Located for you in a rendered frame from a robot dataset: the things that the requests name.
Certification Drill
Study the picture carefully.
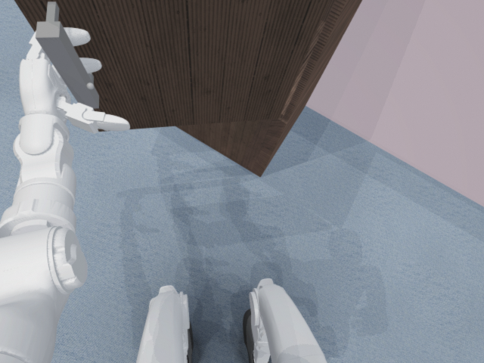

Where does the cupboard door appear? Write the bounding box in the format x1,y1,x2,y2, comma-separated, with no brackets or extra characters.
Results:
15,0,330,132

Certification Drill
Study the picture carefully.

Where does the right robot foot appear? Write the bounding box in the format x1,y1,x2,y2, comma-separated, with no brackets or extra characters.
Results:
243,309,269,363

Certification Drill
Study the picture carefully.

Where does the robot right shin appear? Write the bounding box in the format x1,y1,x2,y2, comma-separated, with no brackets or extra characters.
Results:
251,278,286,363

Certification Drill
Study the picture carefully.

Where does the left robot upper arm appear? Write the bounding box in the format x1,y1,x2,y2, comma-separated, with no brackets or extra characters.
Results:
0,226,88,363

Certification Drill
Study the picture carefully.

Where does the robot left forearm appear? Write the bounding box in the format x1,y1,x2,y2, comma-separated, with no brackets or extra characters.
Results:
0,113,76,238

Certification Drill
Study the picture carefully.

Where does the left robot hand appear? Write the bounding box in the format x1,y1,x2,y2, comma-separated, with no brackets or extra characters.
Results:
19,27,130,134

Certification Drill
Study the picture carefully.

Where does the handle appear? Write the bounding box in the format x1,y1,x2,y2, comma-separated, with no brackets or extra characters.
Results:
36,2,99,109

